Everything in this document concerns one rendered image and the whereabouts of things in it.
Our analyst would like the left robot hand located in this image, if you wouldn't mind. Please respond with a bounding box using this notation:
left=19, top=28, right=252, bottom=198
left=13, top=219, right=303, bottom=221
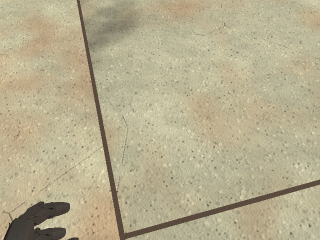
left=3, top=201, right=79, bottom=240

